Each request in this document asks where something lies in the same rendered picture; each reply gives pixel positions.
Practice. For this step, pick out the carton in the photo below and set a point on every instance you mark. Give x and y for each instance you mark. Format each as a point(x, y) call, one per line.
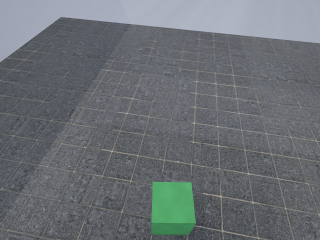
point(173, 210)

